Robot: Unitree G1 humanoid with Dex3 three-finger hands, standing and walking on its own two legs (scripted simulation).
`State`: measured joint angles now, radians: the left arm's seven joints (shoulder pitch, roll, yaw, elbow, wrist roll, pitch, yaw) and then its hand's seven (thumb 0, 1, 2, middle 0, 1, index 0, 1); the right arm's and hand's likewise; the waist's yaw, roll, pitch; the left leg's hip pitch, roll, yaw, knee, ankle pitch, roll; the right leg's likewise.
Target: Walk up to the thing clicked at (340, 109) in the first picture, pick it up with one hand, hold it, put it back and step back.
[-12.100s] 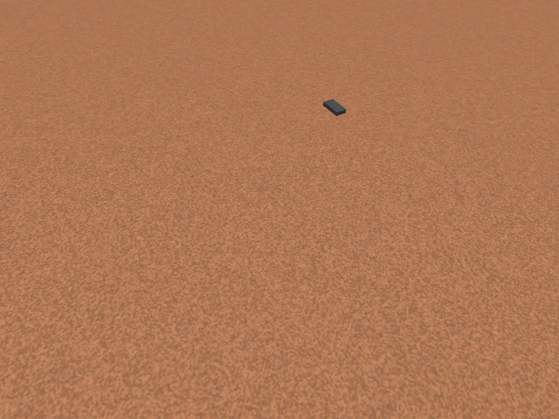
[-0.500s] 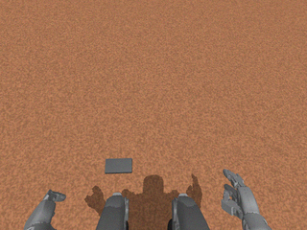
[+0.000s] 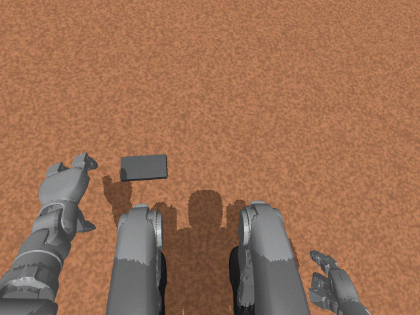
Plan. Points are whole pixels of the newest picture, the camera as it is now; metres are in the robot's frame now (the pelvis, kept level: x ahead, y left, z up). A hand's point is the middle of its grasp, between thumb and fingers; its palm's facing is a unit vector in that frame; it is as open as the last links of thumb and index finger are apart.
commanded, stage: rise first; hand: left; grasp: from above
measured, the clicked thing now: (144, 167) +0.49 +0.18 -0.42
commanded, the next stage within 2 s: none
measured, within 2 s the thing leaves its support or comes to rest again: neither
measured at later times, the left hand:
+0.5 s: hand (102, 184) +0.39 +0.25 -0.24, palm faces -0.47 -0.05 -0.88, open 14.2 cm
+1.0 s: hand (113, 178) +0.42 +0.23 -0.28, palm faces -0.47 -0.03 -0.88, open 14.1 cm
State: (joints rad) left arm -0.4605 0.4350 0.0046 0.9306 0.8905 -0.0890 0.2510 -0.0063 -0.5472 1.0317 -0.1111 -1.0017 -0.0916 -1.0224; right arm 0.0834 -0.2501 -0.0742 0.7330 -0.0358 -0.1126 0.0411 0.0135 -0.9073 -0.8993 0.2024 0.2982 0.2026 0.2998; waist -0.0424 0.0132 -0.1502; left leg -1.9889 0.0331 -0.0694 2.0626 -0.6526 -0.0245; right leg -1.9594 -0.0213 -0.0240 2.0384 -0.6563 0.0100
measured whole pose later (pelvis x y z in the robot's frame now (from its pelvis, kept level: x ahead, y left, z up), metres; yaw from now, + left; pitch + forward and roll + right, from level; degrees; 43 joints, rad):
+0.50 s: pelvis -0.01 +0.01 -0.07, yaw -2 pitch +33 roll -5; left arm -0.73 0.50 -0.02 1.30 1.19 -0.14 0.43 0.00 -0.55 1.05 -0.09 -0.96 -0.07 -0.98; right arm 0.10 -0.25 -0.04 0.78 -0.10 -0.08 0.08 0.01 -0.90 -0.90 0.20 0.30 0.20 0.30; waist -0.14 0.00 -0.13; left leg -2.20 0.02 -0.09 2.28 -0.65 -0.01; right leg -2.15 -0.02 -0.03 2.23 -0.65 0.03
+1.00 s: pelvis +0.01 +0.00 -0.09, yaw -3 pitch +34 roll -5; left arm -0.79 0.52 0.03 1.35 1.24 -0.18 0.49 0.00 -0.53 1.01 -0.10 -0.98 -0.09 -0.98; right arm 0.10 -0.24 -0.03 0.80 -0.14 -0.07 0.12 0.01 -0.90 -0.90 0.20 0.30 0.20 0.30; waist -0.16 -0.01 -0.09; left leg -2.28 0.03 -0.11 2.37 -0.70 -0.02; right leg -2.23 -0.01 -0.04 2.32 -0.69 0.03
